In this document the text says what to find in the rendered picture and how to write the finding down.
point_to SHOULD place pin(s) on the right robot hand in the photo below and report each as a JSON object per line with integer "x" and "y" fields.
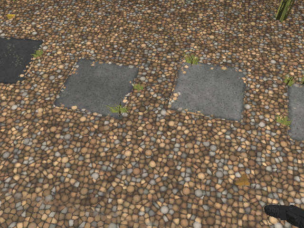
{"x": 292, "y": 213}

